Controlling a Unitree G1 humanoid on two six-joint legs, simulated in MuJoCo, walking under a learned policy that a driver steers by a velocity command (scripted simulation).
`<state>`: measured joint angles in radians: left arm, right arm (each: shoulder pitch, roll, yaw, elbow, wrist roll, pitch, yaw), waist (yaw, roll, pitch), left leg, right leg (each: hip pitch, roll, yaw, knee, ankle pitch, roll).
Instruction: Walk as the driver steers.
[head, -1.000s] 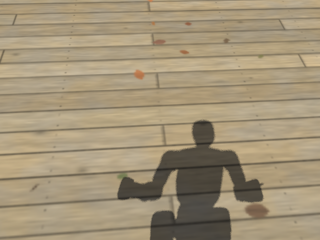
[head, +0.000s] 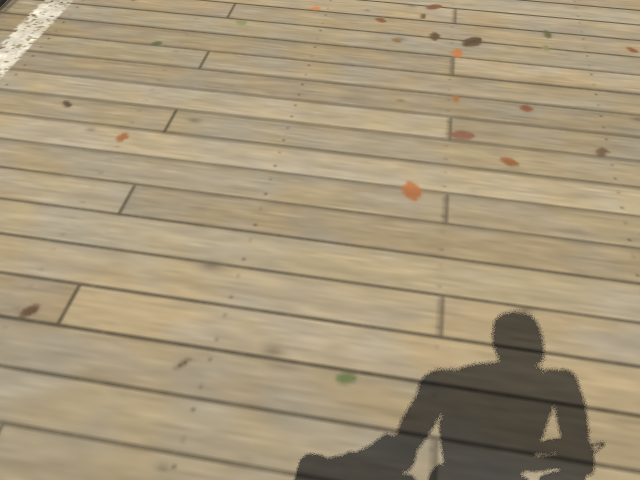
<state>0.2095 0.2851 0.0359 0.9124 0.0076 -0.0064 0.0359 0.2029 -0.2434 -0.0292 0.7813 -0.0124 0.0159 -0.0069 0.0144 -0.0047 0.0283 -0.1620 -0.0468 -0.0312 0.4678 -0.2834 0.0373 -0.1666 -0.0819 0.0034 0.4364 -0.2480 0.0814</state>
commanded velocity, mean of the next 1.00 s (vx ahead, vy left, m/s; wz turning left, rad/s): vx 0.19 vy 0.00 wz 0.01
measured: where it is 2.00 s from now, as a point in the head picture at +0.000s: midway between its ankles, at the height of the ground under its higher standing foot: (356, 357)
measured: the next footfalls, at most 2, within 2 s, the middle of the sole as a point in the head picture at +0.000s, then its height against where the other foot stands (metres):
left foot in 1.12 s outside the picture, level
right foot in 1.66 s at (416, 383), level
